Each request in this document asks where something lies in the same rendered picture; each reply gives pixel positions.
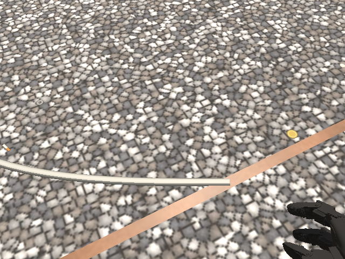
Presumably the robot right hand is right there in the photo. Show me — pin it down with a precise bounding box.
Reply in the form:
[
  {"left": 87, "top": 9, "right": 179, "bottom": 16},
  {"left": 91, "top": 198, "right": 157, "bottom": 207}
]
[{"left": 282, "top": 200, "right": 345, "bottom": 259}]

